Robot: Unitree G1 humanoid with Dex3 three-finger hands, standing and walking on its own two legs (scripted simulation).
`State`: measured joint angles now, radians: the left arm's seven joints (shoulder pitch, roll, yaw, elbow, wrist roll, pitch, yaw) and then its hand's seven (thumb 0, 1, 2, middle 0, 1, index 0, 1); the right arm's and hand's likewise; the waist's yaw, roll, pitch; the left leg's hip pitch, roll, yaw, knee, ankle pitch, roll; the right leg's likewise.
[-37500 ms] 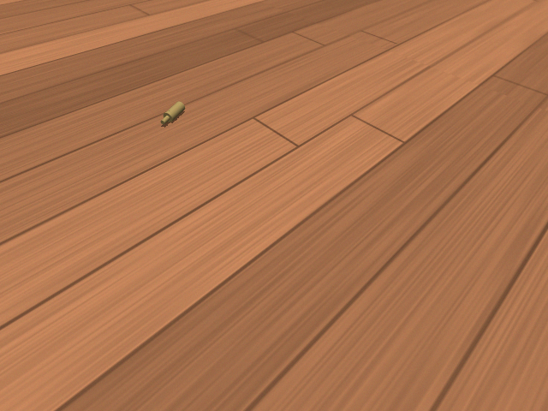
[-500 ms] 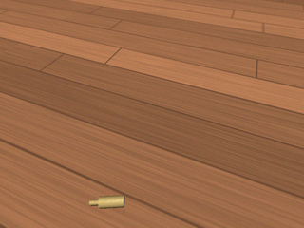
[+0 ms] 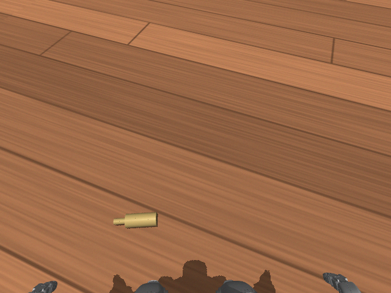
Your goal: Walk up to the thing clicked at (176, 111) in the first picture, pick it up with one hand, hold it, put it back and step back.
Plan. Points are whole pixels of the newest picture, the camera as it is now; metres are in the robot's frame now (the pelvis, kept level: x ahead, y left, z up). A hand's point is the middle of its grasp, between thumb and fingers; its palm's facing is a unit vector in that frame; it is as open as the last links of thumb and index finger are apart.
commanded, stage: step back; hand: left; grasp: from above
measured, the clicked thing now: (135, 220) +0.50 +0.29 -0.72
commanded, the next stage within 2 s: none
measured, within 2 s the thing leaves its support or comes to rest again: neither
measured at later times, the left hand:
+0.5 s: hand out of the picture -0.01 +0.29 -0.15, palm faces +0.07 -0.92 -0.39, open 7.4 cm
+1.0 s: hand out of the picture -0.20 +0.27 -0.13, palm faces -0.02 -0.90 -0.43, open 7.4 cm
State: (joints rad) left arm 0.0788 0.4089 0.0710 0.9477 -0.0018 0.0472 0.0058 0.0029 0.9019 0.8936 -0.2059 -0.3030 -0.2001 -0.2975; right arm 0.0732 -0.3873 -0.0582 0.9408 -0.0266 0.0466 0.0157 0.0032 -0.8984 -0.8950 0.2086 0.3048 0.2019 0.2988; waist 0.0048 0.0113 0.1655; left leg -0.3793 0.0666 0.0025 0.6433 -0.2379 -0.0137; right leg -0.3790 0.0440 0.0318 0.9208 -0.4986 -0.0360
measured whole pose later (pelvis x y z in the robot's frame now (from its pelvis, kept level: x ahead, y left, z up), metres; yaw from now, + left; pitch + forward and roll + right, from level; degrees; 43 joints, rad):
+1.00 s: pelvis -0.27 +0.00 +0.01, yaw -2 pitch -2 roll +1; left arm 0.23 0.34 0.07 0.87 0.03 0.04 0.01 0.01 0.90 0.89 -0.21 -0.30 -0.21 -0.30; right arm 0.14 -0.40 -0.06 0.87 0.00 0.07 -0.01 0.00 -0.90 -0.89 0.21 0.30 0.20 0.30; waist 0.03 0.03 0.15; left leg -0.51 -0.12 -0.14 1.12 -0.47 -0.02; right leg -0.27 -0.01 0.05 0.63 -0.32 0.00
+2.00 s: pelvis -0.58 +0.00 +0.01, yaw +2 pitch -3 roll +0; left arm 0.21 0.42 0.07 0.95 0.02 0.04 -0.01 0.00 0.90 0.89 -0.21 -0.30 -0.20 -0.30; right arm 0.21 -0.34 -0.04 0.96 -0.05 0.01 0.02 0.01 -0.90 -0.89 0.21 0.31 0.20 0.30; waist 0.01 -0.04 0.08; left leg -0.26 -0.01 -0.01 0.61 -0.30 0.02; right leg -0.36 -0.01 0.05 0.82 -0.45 -0.01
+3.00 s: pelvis -0.53 +0.01 +0.02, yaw +1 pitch -2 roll +0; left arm 0.03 0.35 0.01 1.09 0.00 -0.01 0.01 0.00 0.90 0.89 -0.21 -0.30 -0.20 -0.30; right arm 0.05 -0.34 -0.01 1.09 0.00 -0.02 0.00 0.00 -0.90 -0.90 0.21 0.30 0.20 0.30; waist 0.00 -0.01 0.08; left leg -0.11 0.00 -0.01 0.41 -0.26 0.00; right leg -0.13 -0.02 -0.02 0.40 -0.24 0.02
